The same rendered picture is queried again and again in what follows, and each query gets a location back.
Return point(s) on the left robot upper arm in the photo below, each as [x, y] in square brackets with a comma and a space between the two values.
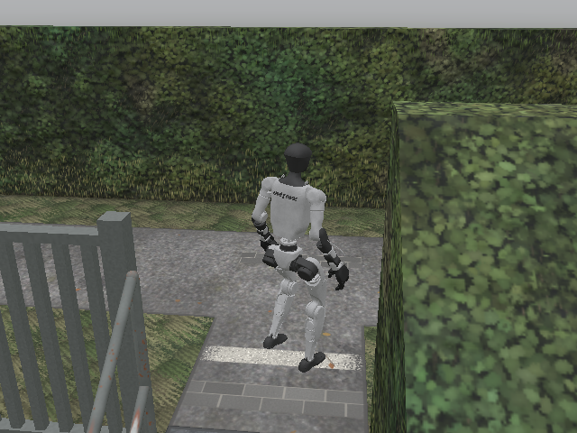
[259, 214]

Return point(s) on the robot right shin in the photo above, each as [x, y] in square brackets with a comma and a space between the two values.
[313, 329]

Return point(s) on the robot left hand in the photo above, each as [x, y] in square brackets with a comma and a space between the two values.
[271, 241]

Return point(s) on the left robot forearm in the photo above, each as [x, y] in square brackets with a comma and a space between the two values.
[262, 230]

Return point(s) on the right robot forearm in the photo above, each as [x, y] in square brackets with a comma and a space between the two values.
[328, 251]

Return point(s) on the right robot upper arm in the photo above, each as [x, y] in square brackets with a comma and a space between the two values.
[317, 199]

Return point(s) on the robot right hand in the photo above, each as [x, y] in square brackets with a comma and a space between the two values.
[342, 275]

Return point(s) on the robot left thigh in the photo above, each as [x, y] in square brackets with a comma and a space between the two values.
[290, 285]

